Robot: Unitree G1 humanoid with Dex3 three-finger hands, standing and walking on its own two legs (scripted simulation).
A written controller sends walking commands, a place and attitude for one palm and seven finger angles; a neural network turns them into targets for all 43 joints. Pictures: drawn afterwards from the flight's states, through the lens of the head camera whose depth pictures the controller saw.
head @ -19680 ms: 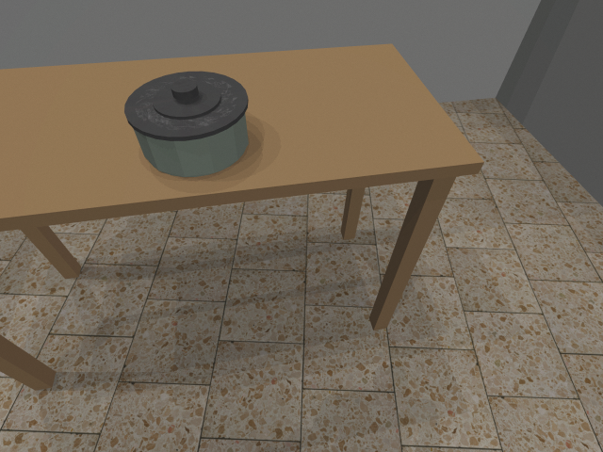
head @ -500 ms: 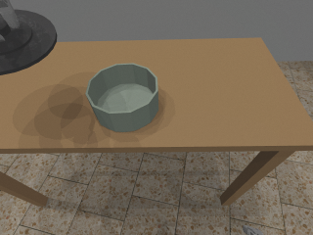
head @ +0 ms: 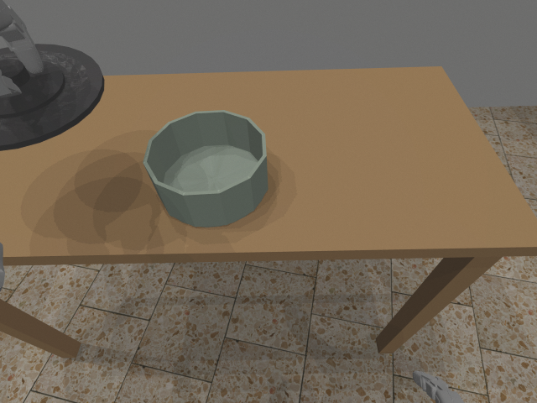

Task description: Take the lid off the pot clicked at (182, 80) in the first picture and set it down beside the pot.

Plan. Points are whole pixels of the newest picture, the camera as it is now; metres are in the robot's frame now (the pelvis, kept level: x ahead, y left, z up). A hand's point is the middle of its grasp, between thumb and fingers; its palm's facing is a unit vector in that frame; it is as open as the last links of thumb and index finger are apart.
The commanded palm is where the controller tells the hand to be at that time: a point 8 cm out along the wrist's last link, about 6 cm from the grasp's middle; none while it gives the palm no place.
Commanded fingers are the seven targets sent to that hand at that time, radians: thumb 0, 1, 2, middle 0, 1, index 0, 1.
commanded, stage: lower the lid onto the table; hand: left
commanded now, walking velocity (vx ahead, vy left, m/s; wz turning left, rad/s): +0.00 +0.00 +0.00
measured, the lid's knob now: (7, 74) +0.47 +0.33 +0.25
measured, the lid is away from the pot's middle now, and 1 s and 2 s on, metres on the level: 0.23 0.24 0.23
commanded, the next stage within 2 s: none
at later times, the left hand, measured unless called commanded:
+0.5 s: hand (19, 97) +0.45 +0.32 +0.23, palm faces -0.25 -0.11 -0.96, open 7.1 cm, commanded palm +0.43 +0.32 +0.31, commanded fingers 0.00 0.68 1.00 -0.89 -0.97 -0.92 -0.95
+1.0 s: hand (19, 127) +0.43 +0.34 +0.20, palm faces -0.30 -0.12 -0.95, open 7.1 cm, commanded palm +0.43 +0.33 +0.27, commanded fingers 0.00 0.68 1.00 -0.89 -0.97 -0.92 -0.95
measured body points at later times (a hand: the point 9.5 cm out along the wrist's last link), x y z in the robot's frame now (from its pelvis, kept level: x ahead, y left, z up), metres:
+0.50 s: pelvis +0.00 +0.00 +0.00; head +0.05 -0.02 +0.45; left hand +0.46 +0.32 +0.29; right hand +0.09 -0.27 -0.12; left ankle +0.05 +0.08 -0.74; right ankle -0.03 -0.13 -0.74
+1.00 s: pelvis +0.00 +0.01 +0.00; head +0.05 +0.00 +0.45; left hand +0.44 +0.34 +0.25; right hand +0.10 -0.26 -0.12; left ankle +0.05 +0.08 -0.74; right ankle -0.03 -0.13 -0.74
